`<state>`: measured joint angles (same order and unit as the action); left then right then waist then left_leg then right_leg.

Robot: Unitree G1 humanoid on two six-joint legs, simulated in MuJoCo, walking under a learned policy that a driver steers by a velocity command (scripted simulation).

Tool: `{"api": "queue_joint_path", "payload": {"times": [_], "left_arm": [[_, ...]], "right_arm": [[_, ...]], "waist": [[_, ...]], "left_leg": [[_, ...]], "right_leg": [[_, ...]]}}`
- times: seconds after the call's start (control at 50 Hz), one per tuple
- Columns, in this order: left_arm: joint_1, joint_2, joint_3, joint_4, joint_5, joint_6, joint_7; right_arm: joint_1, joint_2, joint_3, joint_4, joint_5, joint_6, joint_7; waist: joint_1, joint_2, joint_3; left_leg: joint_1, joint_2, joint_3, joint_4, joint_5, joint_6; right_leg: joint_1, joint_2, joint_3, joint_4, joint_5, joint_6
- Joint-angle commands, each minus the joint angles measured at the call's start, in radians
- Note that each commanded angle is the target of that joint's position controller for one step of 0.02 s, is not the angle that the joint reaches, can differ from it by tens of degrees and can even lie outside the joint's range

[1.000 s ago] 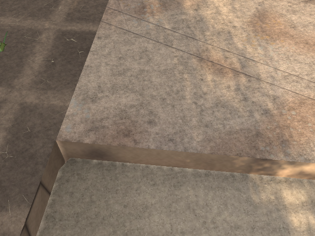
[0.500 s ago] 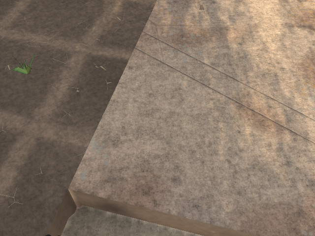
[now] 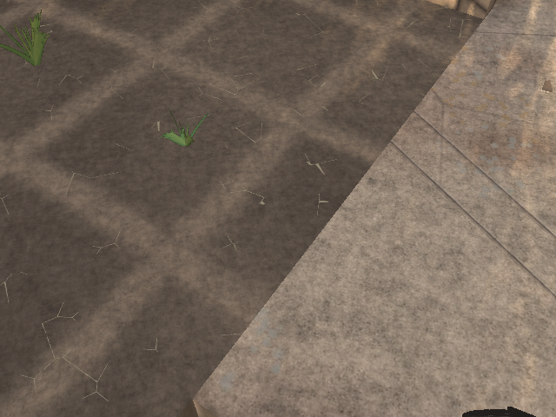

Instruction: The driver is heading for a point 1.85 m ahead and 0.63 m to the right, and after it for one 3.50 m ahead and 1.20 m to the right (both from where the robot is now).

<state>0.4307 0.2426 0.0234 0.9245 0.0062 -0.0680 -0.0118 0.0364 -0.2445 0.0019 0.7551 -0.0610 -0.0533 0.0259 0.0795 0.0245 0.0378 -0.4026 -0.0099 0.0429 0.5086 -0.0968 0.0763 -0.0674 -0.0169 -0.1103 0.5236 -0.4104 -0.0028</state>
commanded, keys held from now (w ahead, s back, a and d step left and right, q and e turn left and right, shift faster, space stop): w+e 1.00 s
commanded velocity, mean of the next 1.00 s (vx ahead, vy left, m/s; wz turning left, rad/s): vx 0.50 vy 0.00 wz -0.47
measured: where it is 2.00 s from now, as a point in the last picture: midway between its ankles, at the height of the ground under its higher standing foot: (478, 216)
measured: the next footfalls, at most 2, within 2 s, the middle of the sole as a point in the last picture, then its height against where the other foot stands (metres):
right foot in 0.54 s outside the picture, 0.14 m higher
left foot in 1.04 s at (385, 273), level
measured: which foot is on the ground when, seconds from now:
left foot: down 0.00-0.54, up 0.56-1.00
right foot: up 0.00-0.52, down 0.54-1.00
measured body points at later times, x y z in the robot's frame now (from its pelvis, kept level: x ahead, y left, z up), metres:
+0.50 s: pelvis +0.24 -0.03 +0.01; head +0.29 -0.03 +0.46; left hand +0.53 +0.06 -0.06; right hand +0.08 -0.23 -0.12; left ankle +0.09 +0.08 -0.72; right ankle +0.37 -0.14 -0.56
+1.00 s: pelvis +0.55 -0.14 +0.14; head +0.57 -0.19 +0.59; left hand +0.68 +0.10 +0.03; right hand +0.70 -0.46 +0.10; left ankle +0.75 -0.14 -0.57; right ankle +0.37 -0.12 -0.59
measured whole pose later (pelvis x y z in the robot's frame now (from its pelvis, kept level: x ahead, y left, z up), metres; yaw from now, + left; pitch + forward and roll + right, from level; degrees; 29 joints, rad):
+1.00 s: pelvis +0.55 -0.14 +0.14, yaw -34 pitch +5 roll +1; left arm 0.44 0.24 0.05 0.80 -0.03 -0.03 0.03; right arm -0.10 -0.22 0.00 0.59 0.01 -0.12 0.03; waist 0.11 0.04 -0.01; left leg -0.59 -0.04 -0.04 0.44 0.02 0.02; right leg -0.02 0.14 0.24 0.37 -0.40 -0.13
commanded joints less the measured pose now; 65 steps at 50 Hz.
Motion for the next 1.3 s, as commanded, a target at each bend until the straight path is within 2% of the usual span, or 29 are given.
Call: {"api": "queue_joint_path", "payload": {"times": [0.02,0.04,0.08,0.16,0.2,0.28,0.36,0.42,0.46,0.5,0.54,0.56,0.58,0.6,0.64,0.68,0.72,0.8,0.84,0.9,0.98,1.02,1.04,1.06,1.08,1.1,1.14,1.22,1.3], "left_arm": [[0.060,0.058,0.008,-0.093,-0.011,0.006,0.009],[0.024,0.120,0.026,-0.064,0.012,0.026,0.014],[-0.052,0.091,0.028,-0.081,0.021,0.028,0.000],[-0.028,0.023,0.034,-0.061,0.025,0.071,-0.004],[-0.154,-0.012,0.028,-0.126,0.013,0.083,0.015],[-0.367,-0.099,-0.011,-0.257,0.015,0.084,0.041],[-0.547,-0.132,-0.059,-0.403,0.018,0.090,0.036],[-0.532,-0.109,-0.070,-0.431,0.024,0.104,0.007],[-0.462,-0.107,-0.075,-0.383,0.003,0.103,0.001],[-0.330,-0.062,-0.052,-0.340,-0.001,0.101,-0.001],[-0.118,0.064,0.004,-0.302,0.021,0.080,-0.014],[-0.146,0.203,0.047,-0.268,0.005,0.078,-0.005],[-0.145,0.291,0.077,-0.312,0.001,0.059,0.013],[-0.106,0.222,0.054,-0.260,0.007,0.032,0.009],[-0.160,0.045,0.008,-0.190,-0.009,-0.005,-0.028],[-0.230,-0.050,-0.018,-0.164,0.006,-0.016,-0.043],[-0.266,0.003,0.000,-0.172,-0.028,-0.011,-0.043],[-0.138,0.075,0.021,-0.165,-0.034,-0.020,0.000],[-0.030,0.104,0.035,-0.151,-0.043,-0.011,0.027],[0.038,0.116,0.043,-0.152,-0.042,0.008,0.044],[-0.001,0.136,0.062,-0.169,-0.040,0.037,0.052],[-0.103,0.141,0.065,-0.216,-0.025,0.034,0.036],[-0.127,0.098,0.050,-0.252,0.001,0.022,0.023],[0.071,0.011,0.021,-0.242,-0.018,0.012,0.013],[0.105,0.099,0.029,-0.210,-0.035,0.008,0.017],[-0.025,0.159,0.047,-0.227,-0.040,0.006,0.016],[-0.177,0.141,0.047,-0.278,-0.016,-0.010,0.017],[-0.150,0.075,0.036,-0.285,-0.020,-0.004,0.015],[-0.309,0.048,0.016,-0.338,-0.002,-0.014,0.015]], "right_arm": [[0.424,-0.322,-0.091,0.064,0.007,0.005,-0.035],[0.378,-0.244,-0.084,0.059,0.032,0.012,-0.030],[0.244,-0.115,-0.044,0.045,0.034,0.002,-0.022],[0.319,-0.105,-0.044,0.101,0.024,-0.040,-0.027],[0.354,-0.070,-0.038,0.137,0.030,-0.046,-0.022],[0.493,-0.040,-0.018,0.240,0.018,-0.061,-0.023],[0.494,-0.042,0.001,0.290,0.027,-0.062,-0.034],[0.480,-0.099,0.000,0.285,0.058,-0.048,-0.084],[0.476,-0.111,0.004,0.248,0.090,-0.045,-0.080],[0.471,-0.206,-0.031,0.218,0.081,-0.022,-0.088],[0.430,-0.244,-0.060,0.141,0.076,-0.017,-0.059],[0.366,-0.101,-0.036,0.037,0.056,-0.039,-0.015],[0.295,-0.111,-0.045,0.020,0.031,-0.096,0.008],[0.259,-0.136,-0.064,-0.002,0.064,-0.117,0.019],[0.170,-0.035,-0.031,-0.068,0.066,-0.107,-0.010],[0.247,-0.008,-0.017,-0.088,0.067,-0.062,-0.016],[0.219,0.006,0.005,-0.134,0.054,-0.048,-0.021],[0.001,-0.011,0.002,-0.214,0.012,-0.056,-0.040],[-0.122,0.015,0.009,-0.248,0.042,-0.056,-0.037],[-0.235,-0.038,-0.011,-0.265,0.081,-0.063,-0.006],[-0.179,-0.098,-0.052,-0.237,0.074,-0.083,0.009],[0.060,-0.148,-0.081,-0.175,0.062,-0.093,-0.006],[0.238,-0.197,-0.092,-0.156,0.040,-0.089,-0.019],[0.302,-0.214,-0.100,-0.121,0.035,-0.081,-0.021],[0.295,-0.140,-0.094,-0.126,0.057,-0.076,-0.025],[0.233,-0.080,-0.081,-0.134,0.066,-0.068,-0.034],[0.173,-0.091,-0.073,-0.121,0.053,-0.063,-0.028],[0.190,-0.064,-0.065,-0.065,0.065,-0.075,-0.010],[0.237,-0.134,-0.080,-0.038,0.072,-0.064,-0.013]], "waist": [[-0.171,0.259,-0.310],[-0.172,0.105,-0.209],[-0.112,0.052,-0.023],[-0.080,0.098,-0.039],[-0.085,0.060,0.013],[-0.088,0.013,0.081],[-0.051,-0.019,0.115],[-0.029,0.004,0.058],[-0.028,-0.012,-0.026],[0.041,0.168,-0.205],[0.133,0.232,-0.387],[0.065,-0.136,-0.373],[0.072,-0.220,-0.489],[0.055,-0.088,-0.369],[-0.079,0.119,-0.062],[-0.181,-0.001,-0.018],[-0.218,0.030,0.017],[-0.114,-0.035,-0.087],[-0.039,-0.076,-0.107],[0.012,-0.144,-0.092],[-0.032,-0.163,-0.107],[-0.152,-0.161,-0.245],[-0.213,-0.082,-0.398],[-0.137,0.258,-0.519],[-0.149,0.211,-0.479],[-0.173,0.097,-0.293],[-0.129,-0.039,-0.090],[-0.058,0.032,-0.054],[-0.099,0.024,-0.022]], "left_leg": [[0.622,0.453,-0.584,-0.207,0.089,0.171],[0.527,0.402,-0.506,-0.211,-0.152,0.179],[0.317,0.300,-0.339,-0.306,-0.269,0.112],[0.283,0.287,-0.203,-0.311,-0.008,0.128],[0.290,0.301,-0.177,-0.339,-0.210,0.125],[0.376,0.350,-0.163,-0.333,-0.325,0.098],[0.233,0.257,-0.003,-0.406,-0.266,0.031],[0.269,0.257,0.101,-0.517,0.156,0.070],[0.283,0.235,0.219,-0.406,0.932,0.069],[0.456,0.298,0.209,-0.101,1.583,0.070],[0.365,0.295,0.187,0.453,1.412,0.032],[-0.106,0.067,0.144,0.904,0.127,-0.051],[-0.339,-0.066,-0.208,1.211,-0.135,-0.036],[-0.456,-0.040,-0.250,1.351,-0.136,-0.021],[-0.514,0.021,-0.175,1.370,-0.190,-0.004],[-0.499,0.058,-0.154,1.444,-0.188,0.026],[-0.460,0.088,-0.104,1.125,-0.108,0.023],[-0.274,0.044,0.020,0.556,0.115,-0.050],[-0.285,0.001,0.013,0.287,0.137,-0.084],[-0.308,-0.028,-0.026,0.031,0.162,-0.103],[-0.107,-0.055,-0.079,-0.105,0.110,-0.050],[0.244,0.014,-0.104,-0.111,0.133,0.027],[0.556,0.174,-0.243,-0.024,0.120,0.099],[0.945,0.415,-0.702,-0.053,0.015,0.303],[0.865,0.429,-0.844,-0.151,-0.269,0.289],[0.693,0.373,-0.696,-0.199,-0.334,0.237],[0.393,0.286,-0.505,-0.269,-0.145,0.189],[0.257,0.195,-0.323,-0.334,0.045,0.183],[0.192,0.168,-0.243,-0.362,0.147,0.174]], "right_leg": [[-0.500,0.073,0.077,0.679,-0.153,-0.048],[-0.563,0.006,0.146,0.814,-0.109,-0.055],[-0.607,-0.049,0.138,0.812,0.027,-0.053],[-0.674,-0.006,0.082,1.176,0.053,-0.034],[-0.910,-0.026,0.118,1.332,0.009,-0.056],[-1.347,0.003,0.165,1.660,-0.068,-0.105],[-1.324,0.005,0.072,1.449,-0.045,-0.109],[-1.070,-0.051,-0.008,1.110,-0.023,-0.116],[-0.737,0.019,-0.160,0.868,-0.034,-0.159],[-0.540,0.122,-0.179,0.729,-0.110,-0.188],[-0.177,0.137,0.130,0.446,-0.171,-0.278],[0.027,-0.128,0.765,0.069,-0.250,-0.390],[0.189,-0.268,1.260,-0.258,-0.100,-0.442],[0.145,-0.289,1.184,-0.275,0.021,-0.366],[-0.218,-0.186,0.820,-0.150,0.184,-0.276],[-0.371,-0.083,0.563,-0.141,0.262,-0.218],[-0.471,0.018,0.346,-0.169,0.305,-0.200],[-0.385,0.068,0.287,-0.245,0.615,-0.168],[-0.199,0.041,0.332,-0.267,0.627,-0.149],[0.026,-0.034,0.435,-0.251,0.587,-0.150],[0.115,-0.068,0.503,-0.102,0.751,-0.136],[0.028,-0.034,0.463,0.138,0.888,-0.120],[-0.149,0.009,0.429,0.372,0.654,-0.109],[-0.563,0.155,0.349,0.692,-0.102,-0.027],[-0.650,0.079,0.351,0.845,-0.120,-0.034],[-0.691,0.046,0.327,0.878,-0.026,-0.025],[-0.660,-0.001,0.274,0.824,0.087,-0.020],[-0.622,-0.075,0.216,0.680,0.113,-0.011],[-0.613,-0.104,0.163,0.393,0.277,0.021]]}}
Over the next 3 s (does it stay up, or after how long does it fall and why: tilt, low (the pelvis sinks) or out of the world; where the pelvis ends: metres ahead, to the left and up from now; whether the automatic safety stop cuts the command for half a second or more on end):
stays up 1.53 -0.46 0.14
